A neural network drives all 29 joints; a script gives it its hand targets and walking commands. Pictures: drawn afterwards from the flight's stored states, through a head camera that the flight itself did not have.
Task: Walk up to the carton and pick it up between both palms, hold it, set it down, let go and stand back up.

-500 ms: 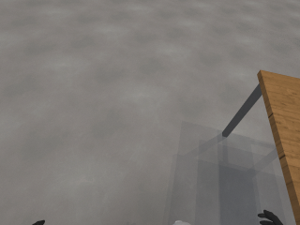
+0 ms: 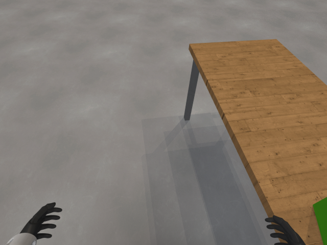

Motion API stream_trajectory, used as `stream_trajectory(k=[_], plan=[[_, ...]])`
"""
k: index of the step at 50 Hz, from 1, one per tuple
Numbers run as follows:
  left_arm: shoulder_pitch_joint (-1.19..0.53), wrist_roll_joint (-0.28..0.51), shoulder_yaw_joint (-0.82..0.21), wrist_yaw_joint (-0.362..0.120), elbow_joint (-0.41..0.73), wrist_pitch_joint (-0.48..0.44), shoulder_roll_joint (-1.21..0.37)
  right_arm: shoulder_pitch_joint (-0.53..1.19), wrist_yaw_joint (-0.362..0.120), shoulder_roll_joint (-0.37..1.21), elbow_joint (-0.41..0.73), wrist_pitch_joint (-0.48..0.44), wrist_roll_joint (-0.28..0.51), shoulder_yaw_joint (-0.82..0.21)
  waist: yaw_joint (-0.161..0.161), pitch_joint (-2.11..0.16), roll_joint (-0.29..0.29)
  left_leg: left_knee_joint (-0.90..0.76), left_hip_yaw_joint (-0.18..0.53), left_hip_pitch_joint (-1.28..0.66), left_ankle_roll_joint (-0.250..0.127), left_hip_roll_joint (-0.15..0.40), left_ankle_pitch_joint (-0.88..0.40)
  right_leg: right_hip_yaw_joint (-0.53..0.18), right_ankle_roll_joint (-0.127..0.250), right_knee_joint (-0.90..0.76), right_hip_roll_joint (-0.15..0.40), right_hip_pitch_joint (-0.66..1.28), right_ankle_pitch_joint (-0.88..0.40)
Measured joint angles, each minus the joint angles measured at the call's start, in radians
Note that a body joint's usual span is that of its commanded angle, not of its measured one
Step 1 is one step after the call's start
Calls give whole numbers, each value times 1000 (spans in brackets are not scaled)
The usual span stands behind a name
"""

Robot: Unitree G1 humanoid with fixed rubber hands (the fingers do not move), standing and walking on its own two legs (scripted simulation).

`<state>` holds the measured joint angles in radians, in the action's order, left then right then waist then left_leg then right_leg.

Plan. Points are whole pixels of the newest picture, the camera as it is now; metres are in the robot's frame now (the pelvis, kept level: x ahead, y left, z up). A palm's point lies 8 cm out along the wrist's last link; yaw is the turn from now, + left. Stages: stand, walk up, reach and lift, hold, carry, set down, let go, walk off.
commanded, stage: walk up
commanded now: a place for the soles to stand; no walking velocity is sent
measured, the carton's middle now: out of the picture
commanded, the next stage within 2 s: none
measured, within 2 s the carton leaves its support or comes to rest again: neither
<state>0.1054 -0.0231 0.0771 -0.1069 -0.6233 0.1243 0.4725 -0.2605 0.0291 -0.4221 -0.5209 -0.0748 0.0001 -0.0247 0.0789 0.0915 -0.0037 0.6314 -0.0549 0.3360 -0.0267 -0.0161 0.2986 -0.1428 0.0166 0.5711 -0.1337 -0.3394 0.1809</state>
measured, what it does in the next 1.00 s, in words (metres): steps to the right, turning right: right foot, then left foot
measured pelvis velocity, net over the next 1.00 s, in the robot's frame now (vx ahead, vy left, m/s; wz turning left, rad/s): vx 0.06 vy -0.10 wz -0.89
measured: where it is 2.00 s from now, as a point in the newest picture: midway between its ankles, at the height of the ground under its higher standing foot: outside the picture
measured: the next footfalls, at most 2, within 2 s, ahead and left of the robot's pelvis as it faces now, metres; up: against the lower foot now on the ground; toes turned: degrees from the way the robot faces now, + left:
right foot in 0.44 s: -0.04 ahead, -0.25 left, +0.00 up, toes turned -27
left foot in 0.80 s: +0.19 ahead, -0.10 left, +0.00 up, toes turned -38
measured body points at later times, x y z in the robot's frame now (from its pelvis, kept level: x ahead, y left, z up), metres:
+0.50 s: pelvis -0.02 -0.10 -0.01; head -0.03 -0.11 +0.44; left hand +0.22 +0.15 -0.08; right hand -0.05 -0.44 -0.05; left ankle +0.05 +0.05 -0.70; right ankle -0.08 -0.23 -0.72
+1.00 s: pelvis +0.06 -0.10 +0.00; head +0.11 -0.12 +0.45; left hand +0.40 -0.01 -0.08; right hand -0.11 -0.40 -0.04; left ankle +0.16 -0.07 -0.72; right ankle -0.08 -0.20 -0.63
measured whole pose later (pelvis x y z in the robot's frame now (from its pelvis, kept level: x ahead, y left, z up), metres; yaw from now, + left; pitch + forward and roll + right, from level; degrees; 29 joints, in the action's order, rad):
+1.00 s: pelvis +0.06 -0.10 +0.00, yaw -51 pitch -2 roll -3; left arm 0.30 -0.01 0.07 -0.01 -0.50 0.06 0.50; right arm -0.37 0.00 -0.45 -0.40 0.00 -0.05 0.04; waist -0.02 0.14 0.02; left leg 0.67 -0.17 0.33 -0.03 0.15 0.29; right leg -0.09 -0.02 1.22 -0.07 -0.50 0.48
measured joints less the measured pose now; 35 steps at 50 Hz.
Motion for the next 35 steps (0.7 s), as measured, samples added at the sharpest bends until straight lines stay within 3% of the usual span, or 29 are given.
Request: stream_trajectory(k=[2, 4, 6, 9, 12, 17, 22, 23, 25, 28, 32, 35], plan=[[-8, 3, 6, 1, -15, -3, -15, -7, 12, 10, 4, 2, -18, -6, -6, 2, 32, -18, -24, -15, -33, 4, -73, -14, -14, 100, -8, -35, 123], [22, -6, 7, 1, -27, -5, -47, -4, 29, -1, 2, 22, -47, 1, -11, -7, 27, -39, -68, -43, -40, 46, -65, 24, -47, 298, -7, -100, 192], [57, -19, -2, -9, -34, -6, -59, -13, 43, -14, -6, 28, -59, 30, -36, -17, 15, -83, -94, -66, -30, 85, -74, 61, -69, 454, 29, -149, 167], [95, -25, 1, -31, -37, -13, -45, -47, 38, -42, -3, 14, -70, 51, -52, -18, 17, -137, -125, -80, -3, 131, -108, 74, -77, 526, 106, -172, 107], [135, -18, 20, -45, -36, -14, -19, -81, 36, -49, -4, 24, -74, 68, -48, -19, 33, -148, -165, -83, 12, 169, -114, 75, -78, 487, 174, -153, 85], [188, 2, 36, -45, -40, -13, -10, -133, 15, -64, 29, 36, -81, 87, -58, -30, 42, -114, -237, -95, 36, 225, -82, 104, -60, 326, 249, -77, 151], [215, 14, 22, -18, -37, -43, -15, -154, -18, -75, 97, 30, -74, 95, -91, -52, 6, 10, -274, -88, 55, 289, 15, 162, -4, 69, 243, 71, 181], [214, 12, 21, -6, -40, -50, -24, -170, -37, -80, 135, 13, -61, 103, -99, -43, -21, 81, -240, -69, 41, 309, 88, 162, -18, 74, 214, 77, 176], [225, 11, 12, 12, -27, -53, -34, -178, -62, -69, 173, 4, -36, 102, -115, -44, -44, 267, -126, 6, 36, 271, 210, 151, -36, 105, 176, 74, 182], [232, 19, 0, 29, 17, -56, -43, -147, -69, -45, 158, 36, -9, 89, -80, -39, -45, 427, -47, 102, 31, 180, 227, 95, -20, 51, 128, 100, 150], [239, 13, -7, 64, 67, -68, -10, -119, -66, -54, 128, 50, -12, 81, -42, -7, -38, 404, -26, 192, 36, 129, 180, 35, -16, 3, 80, 128, 119], [253, 3, 1, 88, 82, -70, 11, -116, -64, -74, 126, 69, -22, 95, -31, 0, -29, 359, -4, 211, 34, 103, 110, -13, -30, 40, 60, 116, 146]])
